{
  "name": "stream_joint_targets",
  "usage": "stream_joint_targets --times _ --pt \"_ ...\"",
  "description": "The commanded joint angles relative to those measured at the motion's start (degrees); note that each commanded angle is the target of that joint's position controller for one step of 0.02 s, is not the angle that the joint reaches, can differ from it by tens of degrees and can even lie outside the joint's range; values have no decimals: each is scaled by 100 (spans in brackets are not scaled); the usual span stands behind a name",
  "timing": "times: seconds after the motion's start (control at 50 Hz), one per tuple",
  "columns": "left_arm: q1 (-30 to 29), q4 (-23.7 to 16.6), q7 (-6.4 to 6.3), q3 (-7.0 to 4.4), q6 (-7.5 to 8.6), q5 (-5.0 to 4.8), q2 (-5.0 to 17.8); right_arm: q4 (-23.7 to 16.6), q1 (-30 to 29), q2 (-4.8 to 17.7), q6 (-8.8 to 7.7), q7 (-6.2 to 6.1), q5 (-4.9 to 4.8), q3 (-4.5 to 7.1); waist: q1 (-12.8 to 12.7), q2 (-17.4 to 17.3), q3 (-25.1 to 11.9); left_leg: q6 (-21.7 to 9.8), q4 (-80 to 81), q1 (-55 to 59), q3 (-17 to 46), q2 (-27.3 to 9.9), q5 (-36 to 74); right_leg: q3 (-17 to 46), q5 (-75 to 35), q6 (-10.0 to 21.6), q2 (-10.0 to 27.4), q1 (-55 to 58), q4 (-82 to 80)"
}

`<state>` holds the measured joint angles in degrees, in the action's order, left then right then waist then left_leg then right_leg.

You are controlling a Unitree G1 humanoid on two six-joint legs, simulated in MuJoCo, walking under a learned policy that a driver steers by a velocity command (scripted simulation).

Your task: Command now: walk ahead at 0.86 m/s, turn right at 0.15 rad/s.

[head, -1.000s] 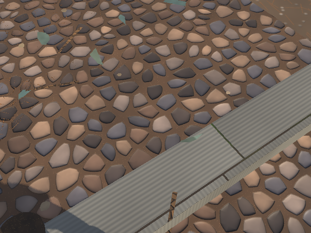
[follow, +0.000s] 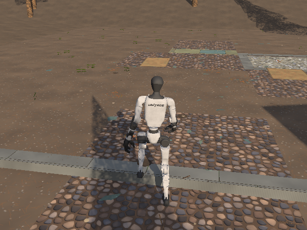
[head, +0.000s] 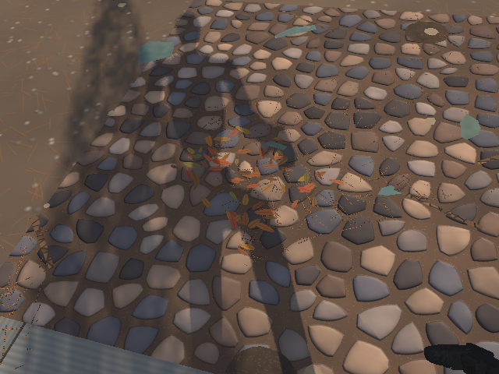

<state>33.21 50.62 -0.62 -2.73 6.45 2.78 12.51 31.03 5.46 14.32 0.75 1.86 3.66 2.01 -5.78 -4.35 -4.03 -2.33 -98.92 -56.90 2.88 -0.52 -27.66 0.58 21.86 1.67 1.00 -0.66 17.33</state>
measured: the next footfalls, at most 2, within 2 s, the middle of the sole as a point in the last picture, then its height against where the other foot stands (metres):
left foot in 0.16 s outside the picture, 0.12 m higher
right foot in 0.66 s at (313, 294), level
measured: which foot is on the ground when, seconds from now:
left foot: up 0.00-0.14, down 0.16-0.64, up 0.66-1.00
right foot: down 0.00-0.16, up 0.18-0.64, down 0.66-1.00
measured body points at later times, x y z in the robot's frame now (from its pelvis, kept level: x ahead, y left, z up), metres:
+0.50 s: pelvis +0.41 +0.08 +0.11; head +0.42 +0.08 +0.56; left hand +0.72 +0.21 +0.06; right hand +0.27 -0.14 -0.02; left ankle +0.29 +0.20 -0.62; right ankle +0.54 -0.05 -0.50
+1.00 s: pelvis +0.84 -0.06 +0.11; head +0.87 -0.08 +0.55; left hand +1.03 +0.17 -0.01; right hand +0.93 -0.40 +0.08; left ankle +1.11 -0.06 -0.59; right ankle +0.65 +0.01 -0.61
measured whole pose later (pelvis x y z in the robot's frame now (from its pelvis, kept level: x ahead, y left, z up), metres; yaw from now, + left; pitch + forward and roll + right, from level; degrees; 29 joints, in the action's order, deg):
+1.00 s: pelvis +0.84 -0.06 +0.11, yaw -48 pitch +3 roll +0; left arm 26.5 46.6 1.0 -4.9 4.3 0.1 17.4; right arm 30.1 -5.0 13.2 -3.6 0.6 1.3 -1.4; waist -8.7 0.6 1.1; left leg 2.5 -32.4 -35.6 6.0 -4.3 -2.7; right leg 15.6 26.2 8.1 -8.6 3.6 23.0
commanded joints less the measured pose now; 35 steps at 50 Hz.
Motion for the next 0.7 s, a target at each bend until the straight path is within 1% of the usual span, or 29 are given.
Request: stream_joint_targets --times 0.02,0.04,0.08,0.1,0.12,0.14,0.16,0.18,0.2,0.22,0.24,0.26,0.28,0.3,0.34,0.36,0.38,0.42,0.44,0.48,0.5,0.54,0.58,0.6,0.62,0.64,0.66,0.68,0.7 --pt "581 99 -166 -136 154 73 705 -1549 -2662 -273 -318 -67 -78 -264 -253 1310 1352 -136 -1044 -3863 -119 -453 -1476 2130 -966 1308 1659 1461 -898" --pt "600 182 -226 -164 148 79 798 -1737 -2868 -265 -359 -62 -146 -319 -199 1258 1351 -191 -551 -3872 -5 -595 -1688 1979 -1073 1151 1650 1427 -1053" --pt "496 313 -264 -174 -13 -49 786 -2009 -2906 -331 -329 21 -189 -442 -8 1165 1186 -274 1182 -1937 -273 -690 -988 1409 -1407 916 1364 268 -1908" --pt "-286 71 -197 -108 -98 -252 614 -1828 -2135 -504 -255 142 -277 -545 487 924 784 -377 2886 1209 -688 -593 413 822 -2053 851 1061 -1581 -2563" --pt "-700 -148 -9 -119 -60 -393 982 -1320 -1010 -175 -246 115 -334 -298 907 1179 96 -411 2612 3773 -1272 110 728 574 -5739 982 1044 -2509 -2019" --pt "-829 -213 126 -301 39 -467 1611 -734 807 209 -184 -28 -331 -23 1759 1440 -986 -438 2526 5626 -1038 510 505 343 -8688 891 1128 -2335 -302" --pt "-1126 -253 212 -559 117 -512 2239 -498 2046 579 -83 -183 -265 243 2618 1611 -1780 -408 3425 6273 -300 381 -162 548 -9057 578 1088 -2007 1704" --pt "-1394 -520 296 -494 223 -518 1526 -302 2610 1405 -203 -234 -51 520 2671 -188 -2257 -268 5056 6785 1954 -869 -1945 960 -4658 268 378 -2751 4386" --pt "-1518 -1007 447 -351 294 -430 590 56 2831 1726 -213 -228 -140 556 2263 -2036 -2412 284 7626 6263 4476 -1904 -3479 1421 -737 343 -581 -3402 6376" --pt "-820 -966 440 -315 207 -327 90 92 1777 1445 -179 -190 -175 499 1235 -1645 -1828 374 8511 5571 5595 -2307 -4191 1790 -1215 390 -449 -3995 7739" --pt "-852 -983 380 -298 107 -213 -31 193 999 969 -214 -130 -208 386 723 -860 -835 239 8431 4713 5054 -2195 -4189 1208 -1725 349 -106 -4198 8082" --pt "-916 -997 365 -257 36 -102 -153 406 636 450 -303 -117 -156 274 466 -500 -17 -111 7899 3974 3813 -2049 -3276 693 -1974 350 128 -4435 8100" --pt "-1018 -998 360 -208 -84 -18 -318 636 557 46 -395 -101 -133 174 307 -326 314 -176 7452 3446 2688 -1849 -2365 604 -1986 394 269 -4541 8154" --pt "-1139 -1080 372 -149 -194 -67 -423 912 532 -325 -466 -79 -86 50 167 -571 381 -192 7439 3100 2090 -1758 -1901 608 -1888 479 260 -4641 8509" --pt "-1658 -1393 354 19 -381 -169 -628 1514 1011 -592 -611 -23 -88 -17 81 -381 703 -1 7685 3080 1196 -1771 -1089 704 -1501 641 203 -5379 8931" --pt "-1854 -1456 323 67 -479 -241 -566 1601 1156 -444 -655 -18 -141 14 137 -238 916 120 8123 3126 661 -1790 -772 729 -1474 570 189 -5574 8421" --pt "-2094 -1548 327 13 -565 -268 -284 1639 1121 -348 -712 0 -152 40 160 -18 1067 330 8473 3225 -37 -1629 113 488 -1533 593 141 -5446 7758" --pt "-2675 -1698 339 -78 -659 -193 129 1721 981 -180 -802 -70 -185 65 155 20 1211 613 9027 3145 -1165 -1226 1708 91 -2312 530 -3 -4805 6422" --pt "-2819 -1724 388 -115 -689 -154 293 1803 1141 -84 -860 -130 -225 83 180 97 1250 603 9194 3514 -1556 -1003 2327 -311 -2549 596 -56 -4628 5743" --pt "-2804 -1541 459 -125 -708 -213 382 1917 1518 91 -854 -300 -257 120 256 394 974 480 9383 4598 -2074 -636 3033 -853 -2627 727 -171 -4242 4833" --pt "-2835 -1578 517 -67 -689 -248 288 1848 1567 329 -850 -345 -247 150 175 314 1009 489 9346 4866 -2219 -693 3894 -995 -2614 812 -114 -3905 4048" --pt "-2909 -1546 558 -66 -631 -297 382 1749 1808 744 -785 -434 -267 246 163 198 686 420 8748 5766 -2292 -903 6890 -1485 -2580 865 -420 -3099 3058" --pt "-2272 -1410 501 -184 -678 -336 722 1641 1788 1057 -633 -547 -239 353 -190 -236 159 435 7666 6541 -2206 -1250 8796 -1569 -2320 941 -615 -2312 2684" --pt "-1519 -1234 445 -297 -726 -308 973 1551 1622 1183 -541 -574 -197 416 -550 -363 -77 393 6700 6554 -2093 -1370 9293 -1446 -1956 1054 -690 -1616 2574" --pt "-505 -928 375 -446 -757 -293 1240 1400 1317 1267 -458 -578 -155 465 -977 -366 -335 256 5359 6121 -1890 -1417 9167 -1101 -1480 1249 -674 -573 2275" --pt "216 -673 246 -599 -695 -334 1347 1231 853 1266 -381 -504 -207 521 -1398 183 -359 107 2889 5109 -1827 -946 6821 -538 -1360 1668 -477 443 1381" --pt "-430 -583 171 -629 -691 -450 1300 1016 244 329 -404 -332 -137 282 -920 1315 561 -15 864 2932 -1514 125 831 35 -1165 1809 -357 596 1664" --pt "-1047 -840 226 -506 -613 -364 1450 485 762 -331 -489 -322 -33 95 240 1247 617 134 -57 1363 -681 284 -91 1811 -3356 2197 52 757 2245" --pt "-1165 -1098 182 -548 -614 -191 1601 -36 958 -95 -696 -245 -115 40 297 1401 -495 338 16 501 307 335 45 4287 -706 3113 1062 1492 547"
